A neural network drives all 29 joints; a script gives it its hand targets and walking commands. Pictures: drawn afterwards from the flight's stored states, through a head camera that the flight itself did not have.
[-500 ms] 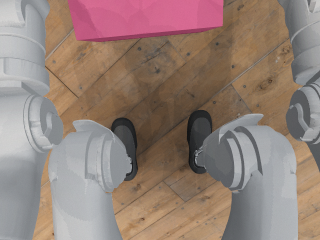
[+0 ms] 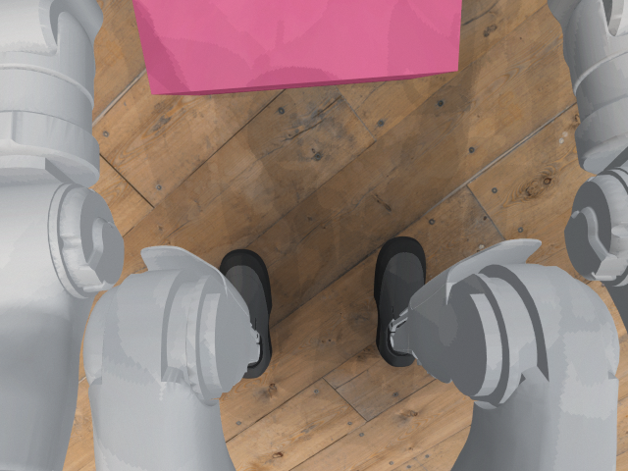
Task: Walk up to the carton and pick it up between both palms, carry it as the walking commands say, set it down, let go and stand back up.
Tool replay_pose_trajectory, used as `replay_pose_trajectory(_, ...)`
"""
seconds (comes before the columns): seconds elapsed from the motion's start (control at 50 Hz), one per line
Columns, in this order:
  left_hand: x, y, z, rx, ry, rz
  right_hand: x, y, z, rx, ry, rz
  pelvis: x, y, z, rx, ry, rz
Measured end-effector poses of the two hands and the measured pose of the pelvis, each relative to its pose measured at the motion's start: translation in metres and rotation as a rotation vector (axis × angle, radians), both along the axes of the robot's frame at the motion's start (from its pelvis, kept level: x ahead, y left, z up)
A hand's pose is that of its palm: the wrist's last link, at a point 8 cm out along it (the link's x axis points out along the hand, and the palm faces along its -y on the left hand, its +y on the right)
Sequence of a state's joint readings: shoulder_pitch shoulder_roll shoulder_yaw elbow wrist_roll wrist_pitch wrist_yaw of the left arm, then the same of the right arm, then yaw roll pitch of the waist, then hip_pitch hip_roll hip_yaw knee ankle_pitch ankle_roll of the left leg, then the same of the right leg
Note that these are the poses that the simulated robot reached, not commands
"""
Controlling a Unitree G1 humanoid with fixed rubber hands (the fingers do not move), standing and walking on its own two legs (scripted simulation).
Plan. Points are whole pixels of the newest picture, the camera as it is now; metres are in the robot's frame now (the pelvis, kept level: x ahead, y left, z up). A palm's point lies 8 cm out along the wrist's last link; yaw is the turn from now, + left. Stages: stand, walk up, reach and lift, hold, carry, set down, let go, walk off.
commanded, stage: reach and lift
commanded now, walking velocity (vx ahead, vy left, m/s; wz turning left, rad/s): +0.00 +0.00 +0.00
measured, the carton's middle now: out of the picture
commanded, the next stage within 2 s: none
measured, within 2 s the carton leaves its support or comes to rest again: leaves its support in 1.52 s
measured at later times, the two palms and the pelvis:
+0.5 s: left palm out of the picture +0.56 +0.21 -0.19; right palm out of the picture +0.58 -0.15 -0.18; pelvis +0.00 +0.00 +0.00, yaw +0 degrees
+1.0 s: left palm out of the picture +0.56 +0.21 -0.19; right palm out of the picture +0.58 -0.15 -0.18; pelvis +0.00 +0.00 +0.00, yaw +0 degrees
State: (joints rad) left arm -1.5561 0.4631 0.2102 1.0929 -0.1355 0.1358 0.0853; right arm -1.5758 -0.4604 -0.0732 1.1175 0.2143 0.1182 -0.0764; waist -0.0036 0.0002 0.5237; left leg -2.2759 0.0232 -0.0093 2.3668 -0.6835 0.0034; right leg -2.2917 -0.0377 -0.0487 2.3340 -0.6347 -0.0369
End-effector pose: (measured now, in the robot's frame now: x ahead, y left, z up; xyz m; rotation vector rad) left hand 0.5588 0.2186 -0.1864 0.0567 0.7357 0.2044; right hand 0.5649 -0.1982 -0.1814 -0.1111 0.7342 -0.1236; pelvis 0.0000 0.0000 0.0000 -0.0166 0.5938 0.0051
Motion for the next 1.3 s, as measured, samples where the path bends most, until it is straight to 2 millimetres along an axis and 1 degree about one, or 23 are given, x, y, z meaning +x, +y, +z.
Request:
replay_pose_trajectory(0.22,0.000,-0.003,0.000,0.000,0.003,-0.028,0.000,0.002,-0.001,0.012,0.004,0.011,0.000,0.000,0.000,0.000,0.000,0.000)
replay_pose_trajectory(0.32,0.001,-0.007,-0.001,0.002,0.007,-0.053,0.002,0.008,0.000,0.029,0.001,0.024,0.000,0.000,0.000,0.000,0.000,0.000)
replay_pose_trajectory(0.4,0.001,-0.009,-0.001,-0.004,0.008,-0.068,0.006,0.019,0.002,0.057,-0.008,0.043,0.000,0.000,0.000,0.000,0.000,0.000)
replay_pose_trajectory(0.5,0.001,-0.010,-0.001,-0.005,0.008,-0.073,0.012,0.047,0.005,0.122,-0.017,0.084,0.000,0.000,0.000,0.000,0.000,0.000)
replay_pose_trajectory(0.52,0.001,-0.010,-0.001,-0.004,0.008,-0.072,0.012,0.048,0.005,0.118,-0.017,0.077,0.000,0.000,0.000,0.000,0.000,0.000)
replay_pose_trajectory(1.3,0.000,-0.010,-0.002,-0.012,0.014,-0.072,0.012,0.048,0.005,0.114,-0.016,0.071,0.000,0.000,0.000,0.000,-0.001,0.001)
